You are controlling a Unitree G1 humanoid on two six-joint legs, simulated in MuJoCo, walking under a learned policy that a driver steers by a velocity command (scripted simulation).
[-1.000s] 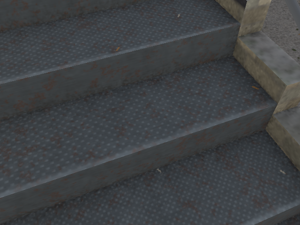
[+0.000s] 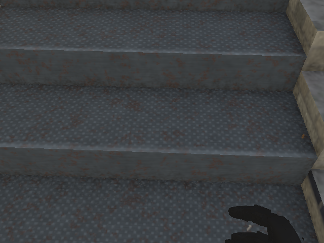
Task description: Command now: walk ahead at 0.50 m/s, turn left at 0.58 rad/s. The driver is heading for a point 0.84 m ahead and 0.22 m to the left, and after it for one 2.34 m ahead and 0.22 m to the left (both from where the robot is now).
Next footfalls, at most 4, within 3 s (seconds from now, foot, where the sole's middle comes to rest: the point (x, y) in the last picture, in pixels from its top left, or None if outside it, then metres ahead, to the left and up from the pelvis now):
0.42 right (231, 232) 0.47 -0.17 -0.47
1.10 left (87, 143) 0.68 0.30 -0.31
1.84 right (90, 33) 1.10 0.35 -0.15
2.42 left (34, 31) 1.10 0.57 -0.15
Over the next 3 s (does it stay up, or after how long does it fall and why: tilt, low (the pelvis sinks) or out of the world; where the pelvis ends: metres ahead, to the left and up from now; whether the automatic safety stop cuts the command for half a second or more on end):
stays up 1.12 0.33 0.61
